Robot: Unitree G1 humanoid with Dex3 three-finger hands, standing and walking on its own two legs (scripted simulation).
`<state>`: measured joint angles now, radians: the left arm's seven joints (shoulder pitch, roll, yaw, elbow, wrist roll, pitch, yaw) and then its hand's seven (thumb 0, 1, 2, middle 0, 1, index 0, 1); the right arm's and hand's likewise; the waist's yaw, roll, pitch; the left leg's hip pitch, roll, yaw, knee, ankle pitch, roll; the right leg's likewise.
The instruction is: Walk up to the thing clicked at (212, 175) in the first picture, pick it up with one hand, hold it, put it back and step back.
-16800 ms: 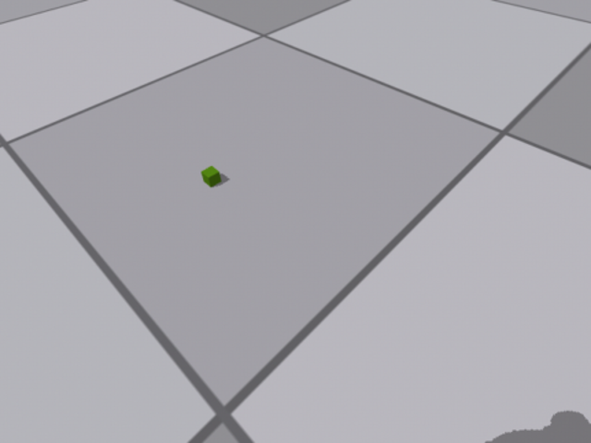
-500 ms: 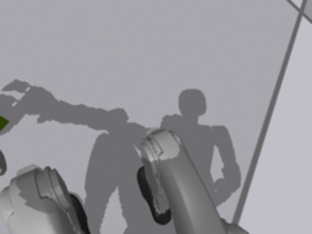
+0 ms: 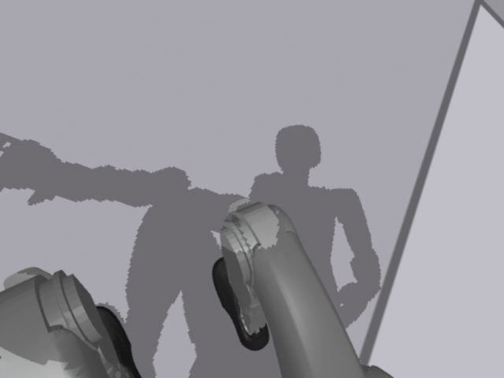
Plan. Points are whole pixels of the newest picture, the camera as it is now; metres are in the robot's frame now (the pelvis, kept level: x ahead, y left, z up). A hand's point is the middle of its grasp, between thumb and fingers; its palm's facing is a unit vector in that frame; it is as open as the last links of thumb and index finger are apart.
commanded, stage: rest palm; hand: left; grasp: from above
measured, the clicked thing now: out of the picture +0.46 +0.34 -0.28
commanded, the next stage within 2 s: close in 1.18 s
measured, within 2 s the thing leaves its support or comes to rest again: neither
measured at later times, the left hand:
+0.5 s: hand out of the picture +0.45 +0.32 -0.25, palm faces -0.28 -0.37 -0.88, open 13.8 cm
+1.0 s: hand out of the picture +0.45 +0.32 -0.26, palm faces -0.29 -0.35 -0.89, open 13.5 cm
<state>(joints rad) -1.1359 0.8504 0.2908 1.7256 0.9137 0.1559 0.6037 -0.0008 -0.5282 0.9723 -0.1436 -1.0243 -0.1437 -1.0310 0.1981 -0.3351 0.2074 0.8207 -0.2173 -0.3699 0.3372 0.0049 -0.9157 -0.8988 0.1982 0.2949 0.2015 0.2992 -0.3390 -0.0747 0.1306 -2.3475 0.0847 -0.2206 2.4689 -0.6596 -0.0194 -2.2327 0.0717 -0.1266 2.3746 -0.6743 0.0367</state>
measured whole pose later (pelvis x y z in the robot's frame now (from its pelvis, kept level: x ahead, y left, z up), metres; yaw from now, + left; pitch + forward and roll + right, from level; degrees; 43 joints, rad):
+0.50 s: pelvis +0.00 +0.01 +0.00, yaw -2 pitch +27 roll -12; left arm -1.20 0.98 0.29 1.86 0.90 0.12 0.69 0.00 -0.49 0.94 -0.17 -0.98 -0.16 -0.99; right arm 0.12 -0.37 0.30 0.76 -0.25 -0.41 0.36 0.00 -0.92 -0.91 0.20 0.29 0.20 0.30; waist -0.40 -0.14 0.23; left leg -2.32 0.08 -0.27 2.49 -0.68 -0.02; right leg -2.18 0.08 -0.17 2.36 -0.68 0.05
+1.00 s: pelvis +0.00 +0.01 +0.00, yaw -4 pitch +26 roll -15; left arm -1.21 1.03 0.23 1.86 0.88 0.14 0.70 0.00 -0.43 0.90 -0.20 -0.93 -0.20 -0.94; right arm 0.11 -0.37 0.34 0.71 -0.25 -0.41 0.37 0.01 -0.93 -0.91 0.20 0.29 0.20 0.30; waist -0.42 -0.16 0.26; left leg -2.32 0.08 -0.30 2.50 -0.69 0.00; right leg -2.15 0.09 -0.19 2.33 -0.68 0.07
